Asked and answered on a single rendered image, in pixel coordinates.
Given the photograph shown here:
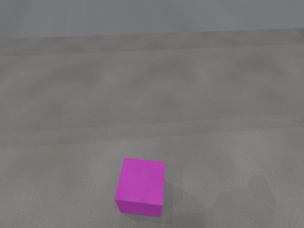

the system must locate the carton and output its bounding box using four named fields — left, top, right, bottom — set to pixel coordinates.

left=115, top=158, right=165, bottom=218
